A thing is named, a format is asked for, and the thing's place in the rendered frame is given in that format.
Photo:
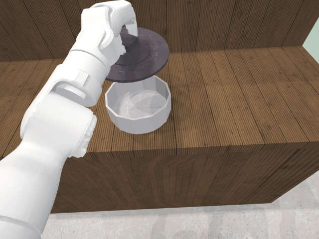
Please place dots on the left robot hand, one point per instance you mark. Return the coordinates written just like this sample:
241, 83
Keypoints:
128, 17

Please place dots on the knob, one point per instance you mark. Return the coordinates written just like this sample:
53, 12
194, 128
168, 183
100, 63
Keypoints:
129, 41

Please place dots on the left robot forearm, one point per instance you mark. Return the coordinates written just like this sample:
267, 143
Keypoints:
81, 76

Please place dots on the robot left upper arm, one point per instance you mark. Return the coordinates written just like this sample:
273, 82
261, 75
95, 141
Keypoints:
30, 175

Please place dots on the pot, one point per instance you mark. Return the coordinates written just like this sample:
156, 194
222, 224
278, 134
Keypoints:
139, 107

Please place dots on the lid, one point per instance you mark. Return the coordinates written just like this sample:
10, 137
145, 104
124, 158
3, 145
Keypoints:
145, 60

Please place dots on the table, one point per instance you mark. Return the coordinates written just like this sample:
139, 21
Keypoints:
244, 121

